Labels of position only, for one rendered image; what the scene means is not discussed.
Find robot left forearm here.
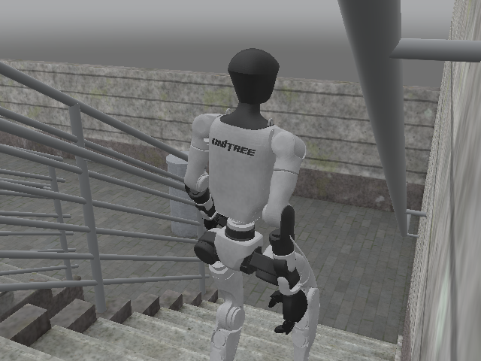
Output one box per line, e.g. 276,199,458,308
185,185,217,220

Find humanoid robot torso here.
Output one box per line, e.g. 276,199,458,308
209,108,279,275

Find robot right forearm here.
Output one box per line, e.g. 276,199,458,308
269,205,301,296

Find right robot hand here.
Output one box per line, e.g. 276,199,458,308
268,290,308,335

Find robot head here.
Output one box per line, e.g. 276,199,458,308
220,48,280,130

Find robot right upper arm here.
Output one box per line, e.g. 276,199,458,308
262,127,307,228

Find robot left upper arm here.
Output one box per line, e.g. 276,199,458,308
184,114,224,192

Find left robot hand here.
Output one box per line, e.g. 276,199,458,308
202,213,228,230

